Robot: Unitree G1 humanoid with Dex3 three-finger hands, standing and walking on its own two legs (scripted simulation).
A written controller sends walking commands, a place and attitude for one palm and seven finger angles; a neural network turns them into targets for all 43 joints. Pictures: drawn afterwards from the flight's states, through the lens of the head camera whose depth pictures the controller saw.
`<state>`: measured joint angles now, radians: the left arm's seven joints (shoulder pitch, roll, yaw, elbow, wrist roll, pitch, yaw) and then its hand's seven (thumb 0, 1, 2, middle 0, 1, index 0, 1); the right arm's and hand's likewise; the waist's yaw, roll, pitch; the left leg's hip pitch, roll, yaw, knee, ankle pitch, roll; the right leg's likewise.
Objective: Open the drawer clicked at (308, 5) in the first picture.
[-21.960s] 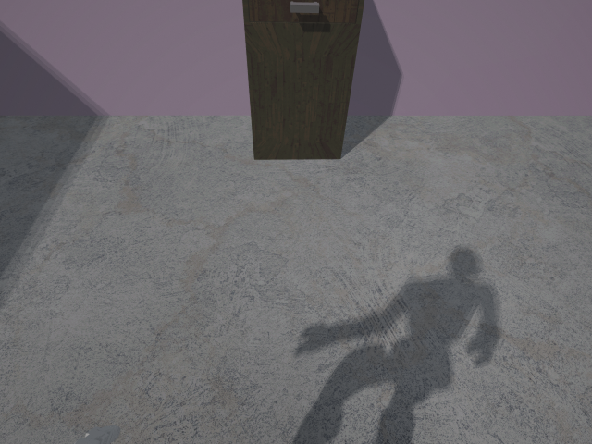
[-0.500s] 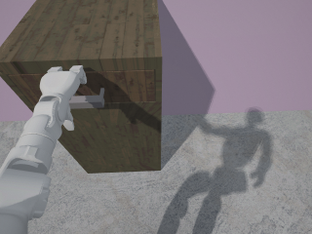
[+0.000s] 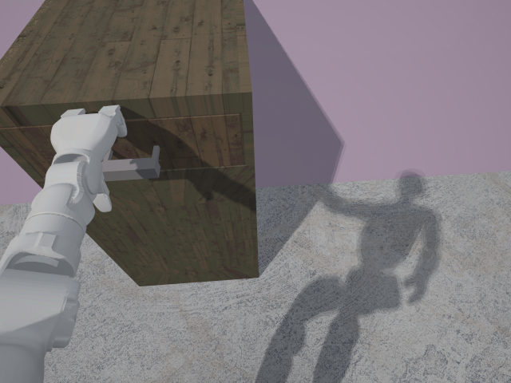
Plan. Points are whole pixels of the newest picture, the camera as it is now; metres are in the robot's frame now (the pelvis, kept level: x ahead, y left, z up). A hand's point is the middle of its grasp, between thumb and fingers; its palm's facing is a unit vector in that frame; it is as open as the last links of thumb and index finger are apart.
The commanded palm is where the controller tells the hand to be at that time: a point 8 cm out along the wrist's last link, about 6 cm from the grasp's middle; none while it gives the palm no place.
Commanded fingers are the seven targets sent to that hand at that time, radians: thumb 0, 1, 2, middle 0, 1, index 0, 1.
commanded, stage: re-aim the fingers above the handle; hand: left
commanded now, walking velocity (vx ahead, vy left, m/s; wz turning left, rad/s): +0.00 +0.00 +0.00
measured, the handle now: (130, 160) +0.51 +0.24 +0.02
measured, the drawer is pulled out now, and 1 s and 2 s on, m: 0.00 0.00 0.00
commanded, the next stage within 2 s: lower the fingers behind the handle in 0.70 s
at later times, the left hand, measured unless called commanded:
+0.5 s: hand (125, 152) +0.47 +0.22 +0.09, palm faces +0.00 +0.00 -1.00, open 13.4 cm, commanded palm +0.44 +0.25 +0.14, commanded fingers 0.00 -0.50 0.30 -0.30 -1.20 -0.30 -1.20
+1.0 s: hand (125, 154) +0.47 +0.22 +0.08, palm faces +0.10 -0.06 -0.99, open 13.8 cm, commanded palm +0.44 +0.24 +0.13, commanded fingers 0.00 -0.50 0.30 -0.30 -1.20 -0.30 -1.20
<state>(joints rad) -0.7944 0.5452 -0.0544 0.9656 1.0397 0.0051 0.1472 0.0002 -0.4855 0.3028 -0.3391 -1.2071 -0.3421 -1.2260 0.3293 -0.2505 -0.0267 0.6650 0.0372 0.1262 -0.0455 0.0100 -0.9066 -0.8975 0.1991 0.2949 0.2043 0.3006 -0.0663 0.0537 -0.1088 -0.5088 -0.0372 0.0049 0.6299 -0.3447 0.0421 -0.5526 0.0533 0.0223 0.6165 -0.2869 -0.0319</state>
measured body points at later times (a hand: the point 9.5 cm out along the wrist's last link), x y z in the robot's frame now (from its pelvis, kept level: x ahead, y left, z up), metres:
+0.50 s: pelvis +0.00 -0.01 +0.00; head +0.06 -0.03 +0.44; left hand +0.47 +0.21 +0.14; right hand +0.06 -0.27 -0.14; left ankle -0.03 +0.09 -0.72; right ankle +0.00 -0.10 -0.72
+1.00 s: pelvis -0.01 +0.01 -0.01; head +0.07 +0.01 +0.43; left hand +0.46 +0.22 +0.13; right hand +0.06 -0.28 -0.13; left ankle -0.03 +0.09 -0.72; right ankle +0.00 -0.10 -0.72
